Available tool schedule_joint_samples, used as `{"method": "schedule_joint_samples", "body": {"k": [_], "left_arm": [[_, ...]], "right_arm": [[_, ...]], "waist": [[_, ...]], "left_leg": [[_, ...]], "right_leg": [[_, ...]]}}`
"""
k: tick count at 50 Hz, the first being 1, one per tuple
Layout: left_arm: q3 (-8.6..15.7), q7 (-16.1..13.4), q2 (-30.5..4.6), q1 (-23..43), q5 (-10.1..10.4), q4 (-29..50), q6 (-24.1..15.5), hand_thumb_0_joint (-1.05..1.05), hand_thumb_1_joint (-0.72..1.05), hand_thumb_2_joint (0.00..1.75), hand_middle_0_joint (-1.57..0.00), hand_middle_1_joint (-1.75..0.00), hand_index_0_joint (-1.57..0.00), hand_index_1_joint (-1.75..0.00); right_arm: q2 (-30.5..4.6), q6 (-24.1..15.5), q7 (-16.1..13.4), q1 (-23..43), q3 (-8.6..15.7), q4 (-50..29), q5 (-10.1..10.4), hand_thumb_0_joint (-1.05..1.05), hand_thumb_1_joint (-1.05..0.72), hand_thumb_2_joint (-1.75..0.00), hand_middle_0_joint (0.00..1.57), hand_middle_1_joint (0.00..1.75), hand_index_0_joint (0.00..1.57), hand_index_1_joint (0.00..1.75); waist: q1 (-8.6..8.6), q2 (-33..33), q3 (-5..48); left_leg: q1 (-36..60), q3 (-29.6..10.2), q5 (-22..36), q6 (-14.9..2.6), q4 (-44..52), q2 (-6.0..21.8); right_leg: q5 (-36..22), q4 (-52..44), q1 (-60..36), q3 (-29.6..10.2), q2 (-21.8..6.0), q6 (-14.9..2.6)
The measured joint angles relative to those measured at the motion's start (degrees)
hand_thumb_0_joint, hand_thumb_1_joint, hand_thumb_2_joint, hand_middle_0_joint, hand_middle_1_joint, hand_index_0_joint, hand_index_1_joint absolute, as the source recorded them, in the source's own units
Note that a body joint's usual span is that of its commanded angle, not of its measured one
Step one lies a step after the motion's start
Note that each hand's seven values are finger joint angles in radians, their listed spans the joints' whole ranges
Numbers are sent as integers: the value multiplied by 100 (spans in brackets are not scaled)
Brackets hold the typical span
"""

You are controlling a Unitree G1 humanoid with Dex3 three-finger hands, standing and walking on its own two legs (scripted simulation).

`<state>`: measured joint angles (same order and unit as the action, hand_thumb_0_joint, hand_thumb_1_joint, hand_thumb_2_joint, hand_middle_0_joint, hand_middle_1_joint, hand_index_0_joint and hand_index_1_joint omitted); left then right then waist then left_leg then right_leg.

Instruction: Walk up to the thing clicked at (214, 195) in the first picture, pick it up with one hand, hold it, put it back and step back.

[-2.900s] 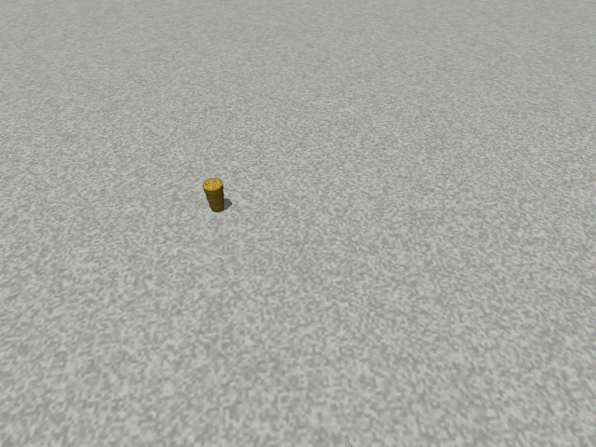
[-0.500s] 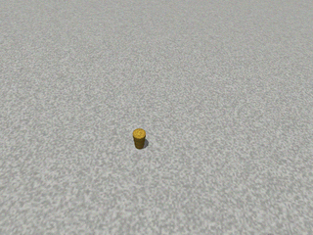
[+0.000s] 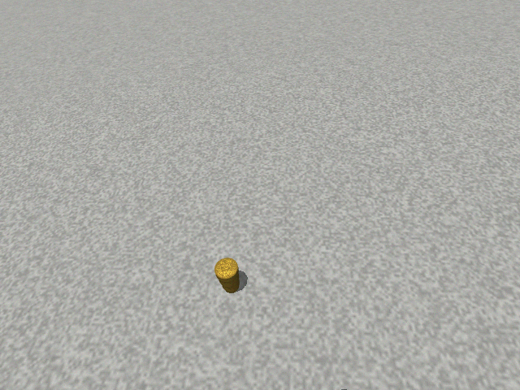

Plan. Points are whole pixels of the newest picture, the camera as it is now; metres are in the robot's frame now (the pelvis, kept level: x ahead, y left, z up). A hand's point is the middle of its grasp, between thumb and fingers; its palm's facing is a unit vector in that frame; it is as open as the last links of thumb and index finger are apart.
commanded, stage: walk up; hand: left
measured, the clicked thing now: (229, 277) +0.68 +0.21 -0.69
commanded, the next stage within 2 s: none
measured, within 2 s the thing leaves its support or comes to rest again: neither
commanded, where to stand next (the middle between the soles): +0.34 +0.01 m, yaw +0 degrees
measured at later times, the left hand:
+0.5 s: hand (112, 365) +0.22 +0.30 -0.15, palm faces -0.06 -0.94 -0.34, open 7.4 cm
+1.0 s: hand (134, 306) +0.33 +0.30 -0.15, palm faces +0.00 -0.92 -0.40, open 7.4 cm
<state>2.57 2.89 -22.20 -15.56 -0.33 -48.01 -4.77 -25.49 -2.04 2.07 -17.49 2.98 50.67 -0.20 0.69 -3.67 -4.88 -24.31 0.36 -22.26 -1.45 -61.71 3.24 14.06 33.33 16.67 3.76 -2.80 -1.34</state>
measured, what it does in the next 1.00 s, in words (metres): walks ahead: left foot, then right foot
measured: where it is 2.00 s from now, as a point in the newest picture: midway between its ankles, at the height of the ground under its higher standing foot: (278, 385)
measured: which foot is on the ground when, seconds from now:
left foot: up 0.00-0.22, down 0.24-0.68, up 0.70-0.94, down 0.96-1.00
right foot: down 0.00-0.26, up 0.28-0.64, down 0.66-1.00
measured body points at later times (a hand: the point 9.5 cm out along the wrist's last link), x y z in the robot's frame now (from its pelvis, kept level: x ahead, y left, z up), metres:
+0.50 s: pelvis +0.17 +0.03 +0.00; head +0.19 +0.05 +0.45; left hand +0.22 +0.35 -0.12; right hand +0.24 -0.29 -0.09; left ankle +0.20 +0.14 -0.73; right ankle +0.23 -0.12 -0.68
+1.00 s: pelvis +0.26 +0.02 -0.01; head +0.28 +0.02 +0.43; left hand +0.33 +0.35 -0.12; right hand +0.32 -0.30 -0.14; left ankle +0.31 +0.15 -0.73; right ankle +0.32 -0.12 -0.73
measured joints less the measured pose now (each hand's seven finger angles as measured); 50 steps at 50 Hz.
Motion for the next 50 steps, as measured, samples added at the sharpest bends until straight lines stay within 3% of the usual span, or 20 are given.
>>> {"method": "schedule_joint_samples", "body": {"k": [6, 11, 13, 14, 17, 19, 26, 30, 33, 35, 37, 40, 45, 48, 50], "left_arm": [[5, -12, -85, -319, -52, 42, 33, 0, 90, 90, -21, -30, -20, -30], [8, -15, -240, -533, -51, 40, 86, 1, 90, 90, -21, -30, -20, -30], [0, -31, -308, -608, -58, 9, 129, 1, 90, 90, -21, -30, -20, -30], [6, -54, -324, -598, -47, -40, 163, 1, 90, 90, -21, -30, -20, -30], [-44, -122, -270, -466, -25, -213, 286, 1, 90, 90, -21, -30, -20, -30], [-61, -124, -303, -381, -2, -241, 291, 1, 91, 90, -21, -30, -20, -30], [-6, 1, -270, -224, -45, -212, 258, 1, 91, 90, -21, -30, -20, -30], [11, -37, -225, -109, -54, -248, 225, 1, 91, 90, -21, -30, -20, -30], [25, -131, -236, -47, -71, -254, 122, 1, 91, 90, -21, -30, -20, -30], [39, -183, -139, 62, -91, -263, 77, 0, 91, 90, -21, -30, -20, -30], [-21, -181, -69, 129, -69, -209, 77, 0, 91, 90, -21, -30, -20, -30], [-113, -190, 39, 171, -74, -142, 102, 0, 91, 90, -21, -30, -20, -30], [-136, -203, -11, 170, -134, -166, 191, 0, 90, 90, -21, -30, -20, -30], [-138, -224, -82, 240, -76, -310, 326, 0, 90, 90, -21, -30, -20, -30], [-135, -256, -94, 334, -17, -477, 434, 0, 90, 90, -21, -30, -20, -30]], "right_arm": [[120, -11, 149, 152, 18, -92, -95, 1, -90, -90, 20, 30, 20, 30], [191, -42, 205, 208, 48, -70, -122, 1, -90, -90, 20, 30, 20, 30], [195, -122, 195, 216, 66, -98, -129, 1, -90, -90, 20, 30, 20, 30], [214, -171, 169, 249, 76, -127, -149, 1, -90, -90, 20, 30, 20, 30], [249, -255, 107, 266, 70, -282, -68, 1, -90, -90, 20, 30, 20, 30], [323, -261, 61, 215, 18, -324, -29, 1, -90, -90, 20, 30, 20, 30], [292, -224, 37, -74, -46, -338, -59, 1, -90, -90, 20, 30, 20, 30], [193, -111, 11, -166, -53, -292, -59, 1, -90, -90, 20, 30, 20, 30], [160, 24, -35, -172, -76, -247, -5, 1, -90, -90, 20, 30, 20, 30], [144, 126, -80, -56, -73, -164, 19, 1, -90, -90, 20, 30, 20, 30], [168, 210, -109, 63, -83, -82, -5, 1, -90, -90, 20, 30, 20, 30], [149, 211, -100, 169, -77, 14, -2, 1, -90, -90, 20, 30, 20, 30], [186, 164, -55, 237, -77, 198, -45, 1, -90, -90, 20, 30, 20, 30], [195, 118, -96, 264, -64, 359, -72, 1, -90, -90, 20, 30, 20, 30], [261, 115, -139, 330, -79, 496, -99, 1, -90, -90, 20, 30, 20, 30]], "waist": [[112, 71, 30], [196, 230, 87], [176, 375, 114], [172, 509, 77], [42, 549, 3], [-4, 654, -27], [-112, 651, -28], [-190, 487, -30], [-186, 377, -30], [-160, 156, -101], [-105, 122, -140], [-44, 33, -129], [72, 120, -14], [61, 212, 53], [49, 363, 58]], "left_leg": [[-384, 87, 547, 120, 1520, 161], [-95, 213, 1006, 70, 2514, 106], [139, 297, 1245, 18, 2716, -31], [164, 391, 1177, 0, 2566, -120], [300, 417, 845, -60, 2363, -127], [544, 446, 843, -50, 2592, -151], [1187, 510, 759, -57, 3167, -161], [1287, 485, 477, 59, 2991, -94], [1160, 443, 1, 173, 2357, 4], [865, 199, -378, 19, 1549, 94], [503, 32, -742, -26, 712, -82], [98, 5, -595, -17, 381, -113], [104, 67, -146, 59, 1532, -44], [411, 97, 569, 90, 2333, -104], [445, 156, 597, 166, 2274, -181]], "right_leg": [[185, -370, -506, 63, 92, -6], [698, -123, -796, 145, 79, 117], [1078, 294, -788, 117, -44, 156], [1192, 754, -648, 23, -169, 78], [1318, 2473, 91, -387, 59, -88], [1066, 2890, 500, -512, 98, -120], [468, 1732, 1101, -348, -239, 69], [-27, 791, 952, -255, -219, 91], [-536, 41, 538, -165, -38, 62], [-312, 331, 575, -73, 102, 79], [-160, 467, 569, -90, 66, 22], [-162, 284, 419, -70, 15, 0], [-74, 258, 358, -111, -55, 86], [189, 629, 463, -129, -115, 195], [401, 798, 476, -237, -168, 194]]}}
